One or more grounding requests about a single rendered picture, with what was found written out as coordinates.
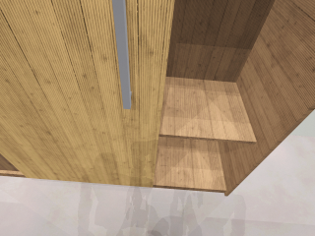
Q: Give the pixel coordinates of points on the handle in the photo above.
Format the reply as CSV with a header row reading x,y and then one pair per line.
x,y
120,24

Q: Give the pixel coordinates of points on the wardrobe door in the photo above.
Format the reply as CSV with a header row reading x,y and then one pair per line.
x,y
6,165
61,105

